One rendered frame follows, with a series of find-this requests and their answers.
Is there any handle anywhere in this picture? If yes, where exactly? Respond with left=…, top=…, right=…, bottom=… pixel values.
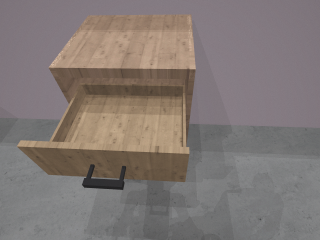
left=82, top=164, right=126, bottom=190

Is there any cabinet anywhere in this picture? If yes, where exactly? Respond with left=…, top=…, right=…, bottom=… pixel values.
left=49, top=14, right=196, bottom=146

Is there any drawer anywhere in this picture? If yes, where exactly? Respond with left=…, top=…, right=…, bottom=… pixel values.
left=17, top=83, right=190, bottom=182

